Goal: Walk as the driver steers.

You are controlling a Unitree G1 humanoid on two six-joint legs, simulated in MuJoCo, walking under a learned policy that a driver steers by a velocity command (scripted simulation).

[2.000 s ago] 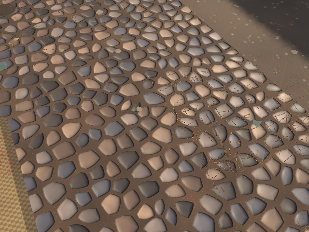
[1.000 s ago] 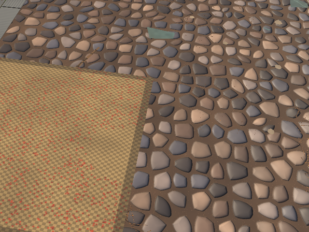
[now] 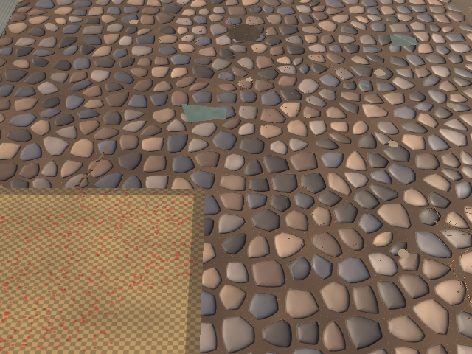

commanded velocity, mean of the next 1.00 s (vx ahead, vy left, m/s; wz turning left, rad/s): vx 0.49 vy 0.00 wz -0.23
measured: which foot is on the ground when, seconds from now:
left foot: down 0.00-0.26, up 0.28-0.76, down 0.78-1.00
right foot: up 0.00-0.22, down 0.24-0.80, up 0.82-1.00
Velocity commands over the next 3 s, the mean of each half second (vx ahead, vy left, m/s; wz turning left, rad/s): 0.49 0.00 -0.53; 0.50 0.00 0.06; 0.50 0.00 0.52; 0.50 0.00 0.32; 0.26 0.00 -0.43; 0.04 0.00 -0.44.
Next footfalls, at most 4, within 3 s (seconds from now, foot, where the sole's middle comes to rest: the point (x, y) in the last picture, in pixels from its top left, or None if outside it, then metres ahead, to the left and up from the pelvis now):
0.24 right None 0.31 -0.14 -0.78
0.78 left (239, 304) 0.65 -0.03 -0.78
1.26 right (312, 240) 0.87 -0.28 -0.78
1.78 left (219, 185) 1.11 0.02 -0.78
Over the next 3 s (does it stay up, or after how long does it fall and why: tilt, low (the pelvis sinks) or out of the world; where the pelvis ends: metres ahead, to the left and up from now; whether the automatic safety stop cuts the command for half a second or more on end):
stays up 1.36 -0.01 0.00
